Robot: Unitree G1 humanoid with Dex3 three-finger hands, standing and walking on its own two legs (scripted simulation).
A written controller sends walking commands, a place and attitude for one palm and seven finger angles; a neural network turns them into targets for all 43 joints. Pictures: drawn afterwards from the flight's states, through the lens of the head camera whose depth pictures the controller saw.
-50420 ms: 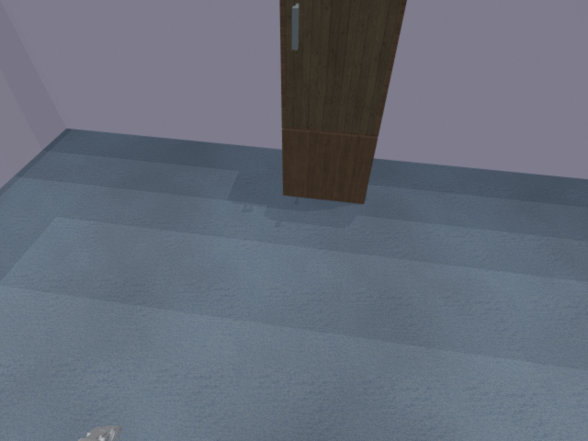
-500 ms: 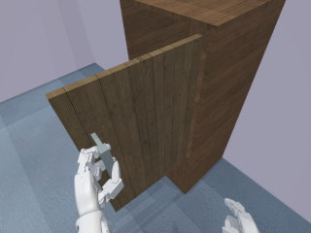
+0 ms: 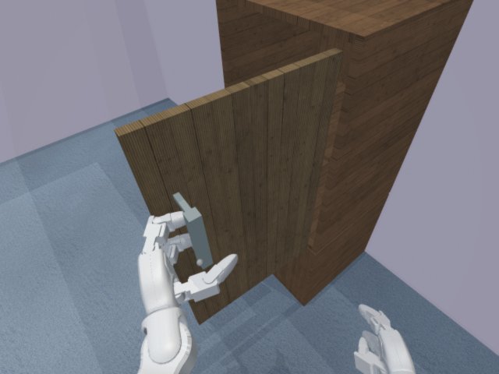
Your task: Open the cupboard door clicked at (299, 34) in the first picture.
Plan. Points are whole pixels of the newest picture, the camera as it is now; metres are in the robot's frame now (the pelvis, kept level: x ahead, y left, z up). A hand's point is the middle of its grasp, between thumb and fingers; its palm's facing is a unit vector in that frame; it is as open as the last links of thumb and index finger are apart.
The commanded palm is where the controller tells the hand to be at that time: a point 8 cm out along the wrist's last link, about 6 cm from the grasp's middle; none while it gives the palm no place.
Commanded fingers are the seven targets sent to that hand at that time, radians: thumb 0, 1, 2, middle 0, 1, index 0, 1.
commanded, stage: open thumb and fingers to let go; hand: left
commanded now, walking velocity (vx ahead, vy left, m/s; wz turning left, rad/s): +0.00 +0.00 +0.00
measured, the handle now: (192, 231) +0.31 +0.12 +0.09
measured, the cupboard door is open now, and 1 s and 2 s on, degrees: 87 86 86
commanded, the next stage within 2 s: slide the hand sideways off the handle in 0.42 s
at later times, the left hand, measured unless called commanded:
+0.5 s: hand (203, 260) +0.26 +0.09 +0.10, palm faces +0.30 -0.95 -0.01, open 15.7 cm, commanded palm +0.21 +0.12 +0.09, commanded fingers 0.00 -0.50 0.30 -0.15 -0.30 -0.15 -0.30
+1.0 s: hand (191, 290) +0.22 +0.10 +0.09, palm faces -0.06 -1.00 -0.02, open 16.4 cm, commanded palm +0.18 +0.16 +0.09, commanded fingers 0.00 -0.50 0.30 -0.15 -0.30 -0.15 -0.30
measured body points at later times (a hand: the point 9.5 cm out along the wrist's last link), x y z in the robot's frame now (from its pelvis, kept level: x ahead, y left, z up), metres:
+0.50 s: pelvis -0.01 +0.02 +0.00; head -0.01 +0.01 +0.45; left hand +0.24 +0.14 +0.10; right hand +0.18 -0.18 -0.09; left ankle +0.00 +0.14 -0.71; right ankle +0.05 -0.10 -0.71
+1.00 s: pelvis +0.01 +0.01 -0.01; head +0.01 +0.00 +0.44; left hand +0.21 +0.16 +0.09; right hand +0.19 -0.21 -0.07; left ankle +0.00 +0.14 -0.71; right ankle +0.05 -0.10 -0.71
